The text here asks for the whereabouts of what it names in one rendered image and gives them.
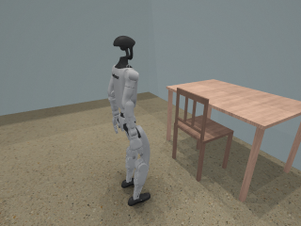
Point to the right robot thigh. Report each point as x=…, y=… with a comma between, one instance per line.
x=145, y=158

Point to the table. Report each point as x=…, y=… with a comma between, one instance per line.
x=258, y=108

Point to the robot right upper arm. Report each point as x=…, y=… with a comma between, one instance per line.
x=131, y=77

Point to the left robot forearm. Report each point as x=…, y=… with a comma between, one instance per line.
x=114, y=107

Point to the robot right hand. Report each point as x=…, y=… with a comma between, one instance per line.
x=136, y=143

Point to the robot left hand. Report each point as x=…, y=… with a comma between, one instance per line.
x=115, y=123

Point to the right robot forearm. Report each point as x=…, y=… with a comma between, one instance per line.
x=130, y=119

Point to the chair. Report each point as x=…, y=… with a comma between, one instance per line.
x=201, y=128

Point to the robot left shin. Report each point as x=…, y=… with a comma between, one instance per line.
x=130, y=166

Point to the robot left upper arm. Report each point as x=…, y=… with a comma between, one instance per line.
x=111, y=91

